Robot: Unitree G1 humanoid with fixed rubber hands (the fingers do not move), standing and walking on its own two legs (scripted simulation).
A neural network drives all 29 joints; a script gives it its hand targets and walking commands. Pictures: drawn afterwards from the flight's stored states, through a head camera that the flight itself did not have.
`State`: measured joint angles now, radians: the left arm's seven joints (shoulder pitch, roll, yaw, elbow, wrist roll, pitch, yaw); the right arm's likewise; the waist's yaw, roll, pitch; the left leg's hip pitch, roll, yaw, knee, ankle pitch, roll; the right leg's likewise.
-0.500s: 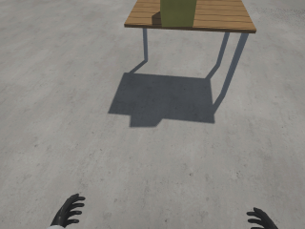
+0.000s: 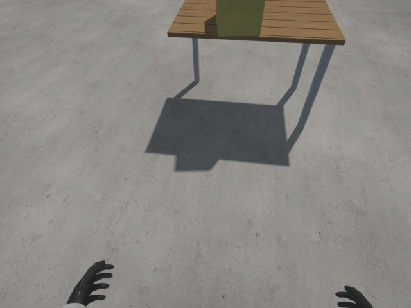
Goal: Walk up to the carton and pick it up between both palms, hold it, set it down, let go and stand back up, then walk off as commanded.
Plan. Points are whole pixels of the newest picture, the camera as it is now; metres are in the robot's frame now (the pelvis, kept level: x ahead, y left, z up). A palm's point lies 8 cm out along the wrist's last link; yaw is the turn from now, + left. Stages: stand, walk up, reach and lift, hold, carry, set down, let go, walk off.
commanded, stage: stand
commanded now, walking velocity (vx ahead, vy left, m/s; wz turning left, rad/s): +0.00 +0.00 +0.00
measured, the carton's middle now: (237, 2) +1.56 -0.13 +0.01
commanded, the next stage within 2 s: walk up in 0.60 s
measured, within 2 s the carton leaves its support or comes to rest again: neither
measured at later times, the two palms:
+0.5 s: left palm (79, 302) +0.15 +0.27 -0.07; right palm out of the picture +0.11 -0.29 -0.09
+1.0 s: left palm (80, 289) +0.17 +0.27 -0.06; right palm out of the picture +0.11 -0.36 -0.08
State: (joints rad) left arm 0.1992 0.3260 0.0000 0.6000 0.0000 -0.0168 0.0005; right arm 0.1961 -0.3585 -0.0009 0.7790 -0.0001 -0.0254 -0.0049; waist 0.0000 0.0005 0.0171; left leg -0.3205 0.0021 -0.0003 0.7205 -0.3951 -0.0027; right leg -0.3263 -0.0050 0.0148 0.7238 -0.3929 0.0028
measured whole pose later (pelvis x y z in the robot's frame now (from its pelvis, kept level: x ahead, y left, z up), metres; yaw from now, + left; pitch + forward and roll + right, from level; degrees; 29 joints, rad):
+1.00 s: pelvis +0.02 -0.02 +0.00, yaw -3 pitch -1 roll +1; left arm 0.25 0.43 0.00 0.60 0.00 -0.07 -0.04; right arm 0.22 -0.45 -0.05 0.82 0.00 -0.08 0.04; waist 0.00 0.00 0.01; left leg -0.27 0.04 0.03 0.72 -0.45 0.04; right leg -0.37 0.00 0.02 0.77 -0.44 -0.05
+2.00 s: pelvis +0.26 +0.01 -0.01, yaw -5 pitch +0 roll -2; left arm 0.48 0.47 0.00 0.60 0.00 -0.10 -0.02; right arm 0.24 -0.48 -0.06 0.70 0.00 -0.07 0.06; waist 0.00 0.02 0.03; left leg -0.53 0.05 0.02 0.82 -0.37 0.06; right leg -0.34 -0.01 -0.02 0.76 -0.42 -0.01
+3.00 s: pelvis +0.52 +0.02 -0.01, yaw -8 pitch -2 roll -2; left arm 0.31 0.47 0.00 0.60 0.00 -0.08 -0.03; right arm 0.30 -0.48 -0.06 0.77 0.00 -0.10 0.03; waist 0.00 0.00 0.05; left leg -0.40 0.05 0.07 0.80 -0.36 0.04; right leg -0.49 -0.01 0.03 1.08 -0.43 -0.04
